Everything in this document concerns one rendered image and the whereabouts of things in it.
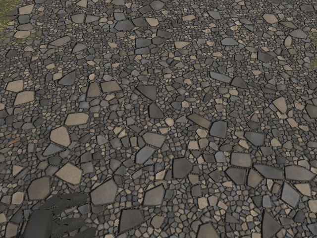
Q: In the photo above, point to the left robot hand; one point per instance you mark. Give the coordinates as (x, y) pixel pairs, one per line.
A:
(42, 225)

